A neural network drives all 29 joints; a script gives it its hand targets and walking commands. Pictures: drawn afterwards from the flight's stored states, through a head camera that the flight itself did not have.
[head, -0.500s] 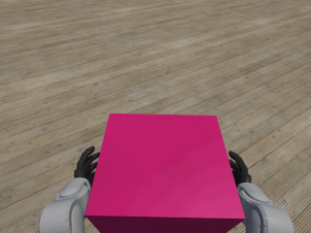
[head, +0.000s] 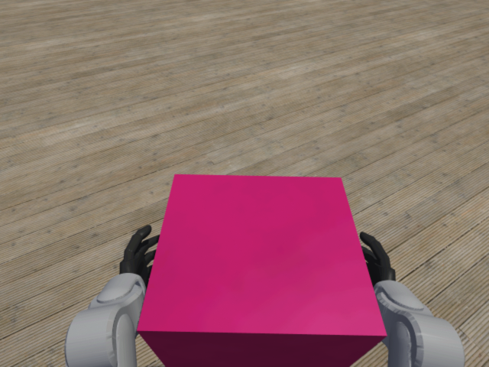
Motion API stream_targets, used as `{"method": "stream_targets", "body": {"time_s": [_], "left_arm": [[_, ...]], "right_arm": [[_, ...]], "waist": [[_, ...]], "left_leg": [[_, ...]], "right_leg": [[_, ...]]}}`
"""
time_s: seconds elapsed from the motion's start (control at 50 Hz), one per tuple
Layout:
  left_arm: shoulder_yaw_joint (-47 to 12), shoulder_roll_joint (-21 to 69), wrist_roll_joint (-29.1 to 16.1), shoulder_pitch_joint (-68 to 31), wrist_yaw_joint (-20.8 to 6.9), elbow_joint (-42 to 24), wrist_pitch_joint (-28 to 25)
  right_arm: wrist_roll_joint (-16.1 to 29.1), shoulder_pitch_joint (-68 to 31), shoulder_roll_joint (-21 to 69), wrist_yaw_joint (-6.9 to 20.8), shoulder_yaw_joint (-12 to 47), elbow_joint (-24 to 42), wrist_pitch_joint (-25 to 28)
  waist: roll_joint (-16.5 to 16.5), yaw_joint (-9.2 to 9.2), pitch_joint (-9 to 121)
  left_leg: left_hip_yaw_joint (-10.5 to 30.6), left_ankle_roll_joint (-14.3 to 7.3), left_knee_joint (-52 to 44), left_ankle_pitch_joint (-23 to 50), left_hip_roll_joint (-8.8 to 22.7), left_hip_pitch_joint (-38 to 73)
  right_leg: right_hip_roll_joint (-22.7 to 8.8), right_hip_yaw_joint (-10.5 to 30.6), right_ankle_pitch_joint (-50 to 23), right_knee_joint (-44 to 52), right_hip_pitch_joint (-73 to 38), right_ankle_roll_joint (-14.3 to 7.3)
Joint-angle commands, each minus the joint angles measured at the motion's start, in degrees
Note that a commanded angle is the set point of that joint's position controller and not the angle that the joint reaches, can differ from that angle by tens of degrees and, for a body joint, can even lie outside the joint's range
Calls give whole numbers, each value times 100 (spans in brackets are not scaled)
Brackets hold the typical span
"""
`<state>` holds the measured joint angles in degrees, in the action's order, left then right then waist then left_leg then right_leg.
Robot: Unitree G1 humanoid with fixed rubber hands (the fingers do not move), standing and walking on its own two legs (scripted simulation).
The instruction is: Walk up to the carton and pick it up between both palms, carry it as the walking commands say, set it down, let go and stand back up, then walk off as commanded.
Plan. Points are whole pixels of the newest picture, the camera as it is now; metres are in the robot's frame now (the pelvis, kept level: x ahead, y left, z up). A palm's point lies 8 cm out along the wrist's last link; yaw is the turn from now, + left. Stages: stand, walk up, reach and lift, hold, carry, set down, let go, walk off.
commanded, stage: carry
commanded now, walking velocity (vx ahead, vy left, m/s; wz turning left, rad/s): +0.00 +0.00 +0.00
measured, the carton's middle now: (254, 289) +0.26 +0.00 +0.02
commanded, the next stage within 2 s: none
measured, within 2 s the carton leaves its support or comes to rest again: neither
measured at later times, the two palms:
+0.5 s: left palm (115, 270) +0.25 +0.19 +0.10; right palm (354, 271) +0.25 -0.14 +0.10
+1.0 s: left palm (113, 296) +0.22 +0.20 +0.07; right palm (354, 296) +0.22 -0.14 +0.07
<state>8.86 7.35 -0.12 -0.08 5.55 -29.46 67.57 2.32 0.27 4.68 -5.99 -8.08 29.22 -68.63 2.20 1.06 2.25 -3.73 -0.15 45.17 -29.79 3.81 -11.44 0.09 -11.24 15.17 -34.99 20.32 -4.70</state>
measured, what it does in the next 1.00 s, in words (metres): stands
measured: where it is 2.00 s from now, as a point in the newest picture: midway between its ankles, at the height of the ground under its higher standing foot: outside the picture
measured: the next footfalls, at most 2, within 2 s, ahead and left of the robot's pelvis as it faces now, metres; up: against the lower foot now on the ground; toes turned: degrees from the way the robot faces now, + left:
none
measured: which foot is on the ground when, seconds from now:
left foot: down 0.00-1.00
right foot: down 0.00-1.00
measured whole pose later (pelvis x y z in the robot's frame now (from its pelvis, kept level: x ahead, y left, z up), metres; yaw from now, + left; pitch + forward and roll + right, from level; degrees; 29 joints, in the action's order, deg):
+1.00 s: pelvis -0.02 +0.02 +0.02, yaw +1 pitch +0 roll +0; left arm 12.7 7.2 3.1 -4.2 2.3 -11.2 59.0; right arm -2.5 -3.1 6.4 -3.2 -9.9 10.9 -59.4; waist -0.8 0.2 4.9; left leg -5.0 -2.6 29.4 -19.5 -0.9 -10.3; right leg -3.3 -9.8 9.5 -28.3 18.9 -1.8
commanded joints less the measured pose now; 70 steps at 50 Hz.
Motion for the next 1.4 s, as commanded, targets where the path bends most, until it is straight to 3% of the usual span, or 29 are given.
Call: {"method": "stream_targets", "body": {"time_s": [0.0,0.04,0.06,0.14,0.18,0.3,0.36,0.54,0.68,0.74,0.78,0.8,0.84,0.86,0.88,0.9,0.92,0.94,0.96,1.0,1.02,1.04,1.1,1.16,1.26,1.28,1.32,1.34,1.38], "left_arm": [[-4028,3869,-1116,-2906,-593,-969,-58],[-4020,3873,-1046,-2767,-574,-680,-110],[-4034,3601,-1018,-3204,-593,-515,-141],[-4247,4091,-1276,-3043,-638,-624,-246],[-4024,4053,-1254,-2754,-652,-301,-247],[-4180,4224,-1308,-2746,-667,-489,-257],[-4022,3977,-1197,-2488,-671,-211,-114],[-4098,3943,-1224,-3577,-625,-556,-225],[-3618,3658,-943,-3139,-705,426,-317],[-3435,3602,-791,-3031,-752,786,-443],[-4099,4480,-1316,-3222,-791,-276,-508],[-3732,3944,-1018,-3189,-772,440,-577],[-3929,4264,-1182,-3274,-770,-70,-575],[-3169,3346,-607,-2887,-761,1263,-636],[-3673,4109,-942,-2772,-770,436,-678],[-2889,3137,-289,-2818,-820,1713,-865],[-3868,4184,-1029,-3206,-880,79,-935],[-2902,3222,-309,-3190,-877,1723,-1023],[-3265,3706,-559,-2878,-934,1430,-1091],[-4001,4451,-1135,-3984,-940,-77,-1260],[-3072,3468,-403,-3466,-938,1723,-1284],[-3798,4294,-968,-3133,-901,475,-1184],[-2992,3236,-325,-3695,-933,1621,-1517],[-3873,4184,-1080,-3608,-947,152,-1522],[-3005,3296,-308,-2858,-1025,1962,-1733],[-3734,3946,-832,-3266,-1013,505,-1718],[-2700,3130,-180,-2642,-1049,2257,-1901],[-3516,4026,-818,-3255,-1076,843,-1911],[-3295,3843,-600,-2892,-1051,1332,-1935]], "right_arm": [[1376,-3074,3997,691,4266,1113,185],[1209,-2858,4120,689,4116,672,225],[945,-2843,3926,708,3736,21,286],[1231,-2839,4358,733,4029,688,460],[1222,-2828,4406,685,4019,563,419],[1196,-2679,4350,659,3993,725,451],[1081,-2486,4217,631,3921,406,324],[1124,-2944,4316,714,3721,41,349],[789,-2797,3967,688,3443,-503,440],[662,-2985,3760,702,3291,-521,657],[1151,-3186,4598,737,3940,575,684],[702,-2641,4125,745,3302,-625,739],[1120,-3213,4570,739,3863,205,709],[529,-2836,3682,744,3119,-1199,774],[1050,-3075,4341,777,3836,27,817],[250,-2686,3486,837,2819,-1787,977],[838,-2941,4431,818,3802,-56,1016],[181,-3143,3524,852,2881,-1671,1110],[475,-3012,3905,894,3339,-1042,1212],[896,-3456,4859,907,3791,-186,1307],[167,-3146,3754,917,2827,-1797,1379],[891,-3405,4473,869,3782,-38,1358],[85,-3090,3719,948,2771,-2021,1552],[712,-3206,4558,861,3632,-376,1595],[-25,-2558,3529,960,2735,-2044,1829],[443,-2730,4259,930,3562,-792,1747],[-45,-2781,3359,940,2778,-1968,2020],[441,-2981,4241,940,3444,-769,2031],[446,-3064,4150,968,3461,-1043,2025]], "waist": [[-1086,9,1390],[-837,-20,1322],[345,-77,1049],[229,-114,1631],[-367,-79,1872],[-135,-44,1935],[-263,-89,1727],[248,-51,1408],[-435,-77,1441],[-306,-79,1435],[-180,-81,1693],[239,-83,1767],[-379,-75,1705],[-149,-110,1710],[-164,-105,1566],[-109,-97,1550],[-588,-89,1309],[-269,-135,1096],[-326,-126,973],[-44,-97,1293],[22,-143,1248],[141,-148,1302],[-94,-150,1294],[-145,-129,1668],[76,-121,1816],[-404,-102,1289],[-329,-134,1671],[-377,-83,1408],[-579,-98,1591]], "left_leg": [[164,-135,-1161,-161,195,-206],[-16,-74,-2443,876,120,205],[381,-166,-2218,1250,267,-10],[310,-98,-1876,3383,439,387],[135,-28,-1630,2745,363,340],[162,-179,-1770,4420,453,658],[143,-81,-1621,3717,283,246],[243,-154,-1869,4284,408,520],[294,-173,-1839,3121,318,263],[363,-195,-2049,2761,241,76],[265,-195,-1907,3353,294,308],[436,-168,-2012,3824,390,385],[226,-171,-1804,3398,312,250],[379,-207,-1842,3396,348,352],[400,-187,-2076,3085,364,57],[393,-249,-2084,2606,278,-9],[410,-251,-2185,2288,299,-261],[465,-295,-2301,1599,282,-320],[588,-263,-2433,1516,297,-415],[554,-225,-2381,1747,296,-131],[523,-272,-2439,1577,309,-278],[623,-281,-2405,2171,444,-183],[489,-240,-2418,1838,292,-345],[411,-279,-2067,2324,336,104],[238,-217,-1928,2735,295,1],[330,-258,-2025,2377,259,-294],[417,-328,-2094,2547,333,-126],[470,-277,-2080,2681,304,-263],[336,-267,-1938,2284,257,-185]], "right_leg": [[-1722,1655,-2205,1406,-1027,-599],[-1187,1380,-14,1314,-743,-121],[-1031,1218,242,1312,-522,86],[-916,862,-2517,728,-1242,5],[-981,823,-3244,864,-1554,18],[-825,586,-2602,338,-1199,89],[-950,657,-3282,408,-1462,39],[-835,577,-1664,379,-816,247],[-919,671,-1947,739,-976,164],[-958,722,-1732,710,-1115,183],[-910,736,-1923,655,-981,126],[-859,668,-1735,522,-1001,160],[-953,602,-2343,649,-1170,135],[-892,690,-1929,736,-1056,137],[-898,679,-1719,769,-1137,159],[-944,732,-1534,808,-1155,75],[-903,671,-1254,1004,-1176,148],[-954,812,-623,1170,-874,149],[-917,897,-209,1225,-802,164],[-929,886,-293,1202,-830,173],[-905,850,-259,1069,-829,198],[-905,768,-651,1030,-847,263],[-912,774,-367,1009,-920,212],[-981,864,-901,1065,-852,170],[-1046,776,-1874,819,-1183,75],[-968,806,-1599,967,-968,148],[-987,807,-1252,825,-1059,155],[-893,716,-1292,774,-983,194],[-1041,913,-1604,971,-1065,109]]}}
